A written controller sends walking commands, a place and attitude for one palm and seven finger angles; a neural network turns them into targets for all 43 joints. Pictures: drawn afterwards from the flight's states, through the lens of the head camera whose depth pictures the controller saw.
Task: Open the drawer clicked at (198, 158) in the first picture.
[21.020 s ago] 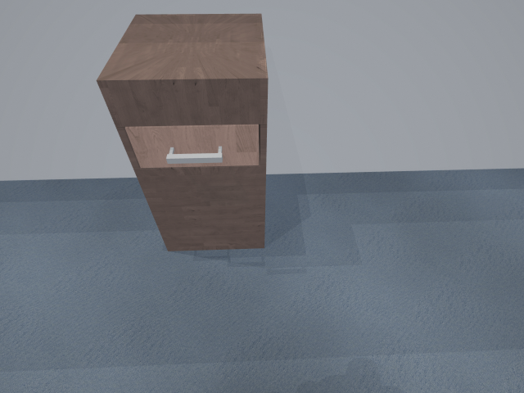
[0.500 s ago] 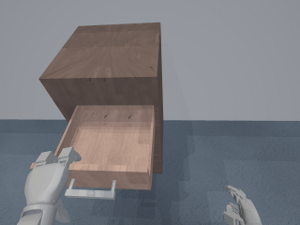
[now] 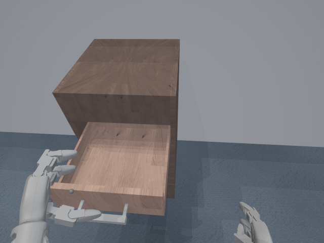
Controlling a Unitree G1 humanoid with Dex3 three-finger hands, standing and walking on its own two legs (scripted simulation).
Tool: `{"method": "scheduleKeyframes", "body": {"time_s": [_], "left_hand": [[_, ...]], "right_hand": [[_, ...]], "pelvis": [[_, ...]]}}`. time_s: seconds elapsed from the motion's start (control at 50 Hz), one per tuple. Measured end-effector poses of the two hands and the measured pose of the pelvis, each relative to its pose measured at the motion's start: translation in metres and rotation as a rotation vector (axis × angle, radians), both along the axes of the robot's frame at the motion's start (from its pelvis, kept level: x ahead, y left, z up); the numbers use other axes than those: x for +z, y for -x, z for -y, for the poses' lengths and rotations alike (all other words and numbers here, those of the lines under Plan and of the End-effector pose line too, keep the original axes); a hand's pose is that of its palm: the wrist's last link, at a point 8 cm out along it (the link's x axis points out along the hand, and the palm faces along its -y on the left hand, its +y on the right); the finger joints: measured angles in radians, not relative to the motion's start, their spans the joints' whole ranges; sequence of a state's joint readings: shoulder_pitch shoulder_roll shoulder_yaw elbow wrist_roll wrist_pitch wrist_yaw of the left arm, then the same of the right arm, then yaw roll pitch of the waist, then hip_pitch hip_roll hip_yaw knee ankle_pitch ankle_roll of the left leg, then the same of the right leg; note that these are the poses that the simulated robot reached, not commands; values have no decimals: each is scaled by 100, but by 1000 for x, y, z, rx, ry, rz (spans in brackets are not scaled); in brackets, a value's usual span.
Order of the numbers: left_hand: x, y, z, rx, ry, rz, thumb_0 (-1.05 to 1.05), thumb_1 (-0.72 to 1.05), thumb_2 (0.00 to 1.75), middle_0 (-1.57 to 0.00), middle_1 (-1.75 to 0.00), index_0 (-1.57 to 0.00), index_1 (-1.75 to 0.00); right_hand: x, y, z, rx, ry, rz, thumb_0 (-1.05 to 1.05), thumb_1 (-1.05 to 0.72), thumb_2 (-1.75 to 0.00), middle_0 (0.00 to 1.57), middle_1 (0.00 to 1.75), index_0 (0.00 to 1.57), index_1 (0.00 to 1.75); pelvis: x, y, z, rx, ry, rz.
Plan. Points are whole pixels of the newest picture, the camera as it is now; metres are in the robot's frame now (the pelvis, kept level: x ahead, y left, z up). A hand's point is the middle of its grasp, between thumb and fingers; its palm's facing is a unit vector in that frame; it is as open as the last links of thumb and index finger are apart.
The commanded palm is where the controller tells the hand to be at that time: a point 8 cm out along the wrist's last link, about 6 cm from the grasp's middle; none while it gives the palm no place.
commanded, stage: draw the hand back to the body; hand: left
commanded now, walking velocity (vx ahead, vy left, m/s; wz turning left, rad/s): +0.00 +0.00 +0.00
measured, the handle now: (102, 211) +0.24 +0.23 -0.16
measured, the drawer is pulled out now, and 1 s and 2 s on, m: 0.28 0.28 0.28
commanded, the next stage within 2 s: step back with the hand held close in 0.76 s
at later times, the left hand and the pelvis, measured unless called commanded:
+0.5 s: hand (34, 183) +0.17 +0.24 +0.17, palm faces +0.41 -0.81 -0.41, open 9.1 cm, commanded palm +0.13 +0.28 +0.18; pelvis +0.00 +0.00 +0.01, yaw +0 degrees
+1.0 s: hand (30, 183) +0.17 +0.25 +0.17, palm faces +0.40 -0.80 -0.45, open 7.4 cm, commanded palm +0.11 +0.28 +0.18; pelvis -0.02 +0.00 +0.01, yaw +0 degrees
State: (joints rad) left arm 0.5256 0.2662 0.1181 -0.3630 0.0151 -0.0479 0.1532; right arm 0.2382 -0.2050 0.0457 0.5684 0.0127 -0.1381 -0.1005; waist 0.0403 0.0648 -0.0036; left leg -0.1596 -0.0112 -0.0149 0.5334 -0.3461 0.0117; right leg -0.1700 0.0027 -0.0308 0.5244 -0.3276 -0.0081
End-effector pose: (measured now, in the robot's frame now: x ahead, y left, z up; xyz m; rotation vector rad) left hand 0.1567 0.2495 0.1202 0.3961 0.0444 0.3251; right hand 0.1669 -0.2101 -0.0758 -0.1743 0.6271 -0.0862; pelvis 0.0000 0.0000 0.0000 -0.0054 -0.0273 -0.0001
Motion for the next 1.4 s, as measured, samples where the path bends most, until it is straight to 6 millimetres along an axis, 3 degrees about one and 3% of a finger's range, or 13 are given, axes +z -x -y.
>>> {"method": "scheduleKeyframes", "body": {"time_s": [0.3,0.52,0.7,0.98,1.14,1.4], "left_hand": [[39,10,-21,15,-54,83,0,15,58,-27,-79,-26,-78],[65,24,-31,47,-107,179,1,53,75,-24,-54,-23,-54],[56,29,-29,50,-74,153,1,80,86,-22,-37,-21,-37],[68,26,-35,34,-150,196,2,89,90,-21,-31,-21,-30],[53,20,-31,-74,-164,100,2,89,90,-21,-30,-20,-30],[62,48,-44,-73,-208,173,2,89,90,-22,-30,-21,-30]], "right_hand": [[10,-13,6,6,14,12,1,-90,-90,20,30,20,30],[16,-17,-2,26,-3,41,1,-90,-90,20,30,20,30],[14,-6,-2,28,-5,25,1,-90,-90,20,30,20,30],[10,10,9,3,14,-27,1,-90,-90,20,30,20,30],[8,24,21,-77,50,-99,1,-90,-90,20,30,20,30],[11,39,4,-64,63,-69,1,-90,-90,20,30,20,30]], "pelvis": [[8,-1,-2,-3,4,5],[9,5,-2,-2,5,24],[10,12,-1,-4,5,30],[10,20,-1,-6,14,-5],[8,27,-11,-15,9,-61],[1,50,-17,-7,-2,-67]]}}
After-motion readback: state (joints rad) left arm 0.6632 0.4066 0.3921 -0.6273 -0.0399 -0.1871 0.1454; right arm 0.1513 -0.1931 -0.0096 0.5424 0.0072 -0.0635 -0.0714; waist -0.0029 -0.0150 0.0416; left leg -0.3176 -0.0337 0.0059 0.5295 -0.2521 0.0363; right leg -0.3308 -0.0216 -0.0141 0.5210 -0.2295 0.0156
